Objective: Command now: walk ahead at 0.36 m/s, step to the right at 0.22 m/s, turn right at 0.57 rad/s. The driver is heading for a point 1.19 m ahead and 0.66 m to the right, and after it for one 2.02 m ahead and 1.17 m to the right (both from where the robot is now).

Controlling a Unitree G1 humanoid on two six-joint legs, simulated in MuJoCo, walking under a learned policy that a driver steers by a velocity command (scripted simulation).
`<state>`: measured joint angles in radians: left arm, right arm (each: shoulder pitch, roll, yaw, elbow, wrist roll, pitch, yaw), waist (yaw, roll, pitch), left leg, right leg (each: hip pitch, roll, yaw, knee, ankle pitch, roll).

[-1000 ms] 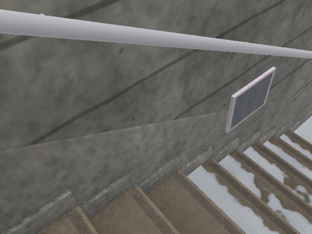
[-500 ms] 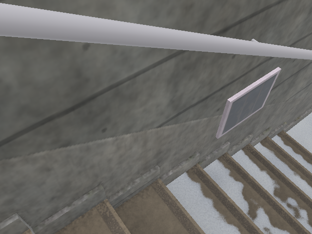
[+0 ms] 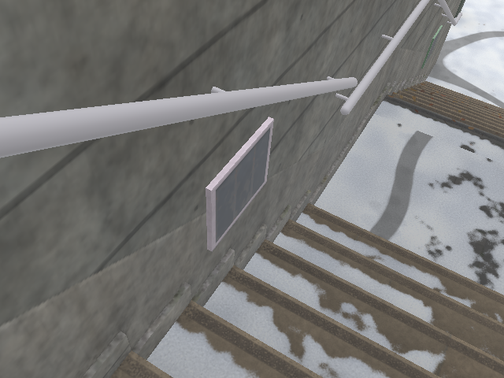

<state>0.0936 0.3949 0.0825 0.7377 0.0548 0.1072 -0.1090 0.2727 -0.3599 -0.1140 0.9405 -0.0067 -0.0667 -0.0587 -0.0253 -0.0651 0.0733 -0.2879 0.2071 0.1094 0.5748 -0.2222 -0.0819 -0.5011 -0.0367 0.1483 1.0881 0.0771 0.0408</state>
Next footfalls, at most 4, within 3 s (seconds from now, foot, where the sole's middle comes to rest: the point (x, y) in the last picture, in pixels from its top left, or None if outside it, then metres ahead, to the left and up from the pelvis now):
0.16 right None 0.06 -0.26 -0.92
0.52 left None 0.26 -0.07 -0.93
0.96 right None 0.38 -0.39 -1.09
1.40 left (352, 360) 0.72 -0.43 -1.25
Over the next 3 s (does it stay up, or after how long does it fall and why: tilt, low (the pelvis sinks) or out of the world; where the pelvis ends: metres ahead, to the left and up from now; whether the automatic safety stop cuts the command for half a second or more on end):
stays up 1.22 -0.75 -0.84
